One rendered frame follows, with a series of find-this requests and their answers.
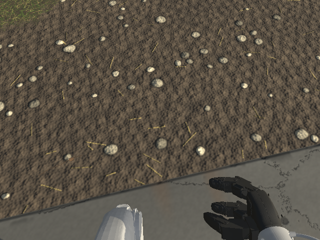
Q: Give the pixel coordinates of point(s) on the robot left shin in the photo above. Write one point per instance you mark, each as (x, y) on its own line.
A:
(121, 206)

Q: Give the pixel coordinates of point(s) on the right robot hand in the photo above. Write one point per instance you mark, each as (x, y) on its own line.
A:
(249, 220)

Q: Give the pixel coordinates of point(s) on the robot right forearm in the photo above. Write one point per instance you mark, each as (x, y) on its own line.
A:
(274, 233)

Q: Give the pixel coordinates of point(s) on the robot left thigh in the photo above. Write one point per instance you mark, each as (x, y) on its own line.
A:
(121, 224)

